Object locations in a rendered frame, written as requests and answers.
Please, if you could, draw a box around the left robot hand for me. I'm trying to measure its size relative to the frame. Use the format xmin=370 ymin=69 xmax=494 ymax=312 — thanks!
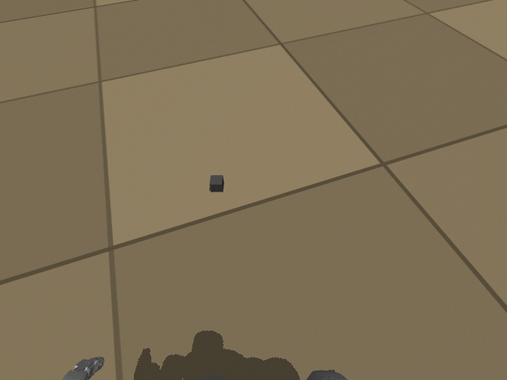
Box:
xmin=62 ymin=357 xmax=105 ymax=380

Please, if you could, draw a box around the cube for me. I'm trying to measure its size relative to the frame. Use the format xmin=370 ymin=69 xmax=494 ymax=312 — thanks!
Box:
xmin=210 ymin=175 xmax=224 ymax=192

